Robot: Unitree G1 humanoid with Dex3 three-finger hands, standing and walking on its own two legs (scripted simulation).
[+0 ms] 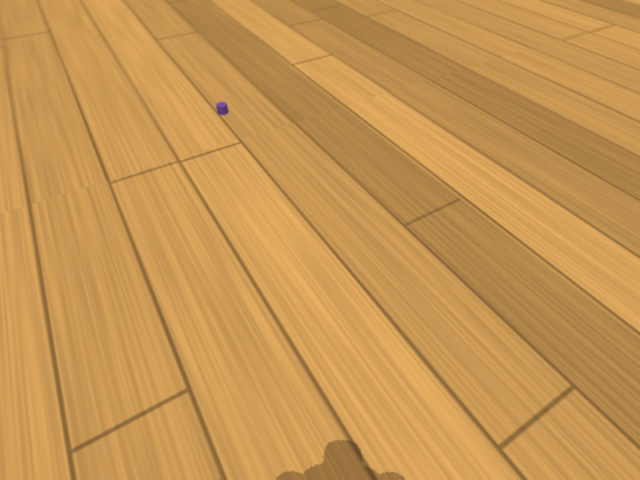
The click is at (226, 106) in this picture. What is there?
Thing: low tin
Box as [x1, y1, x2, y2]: [216, 102, 227, 114]
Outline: 217,103 216,106 218,113 225,114 227,112 226,103
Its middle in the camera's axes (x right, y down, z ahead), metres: -0.62 -0.85 +2.42
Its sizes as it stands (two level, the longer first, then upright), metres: 0.066 0.066 0.053
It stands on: the floor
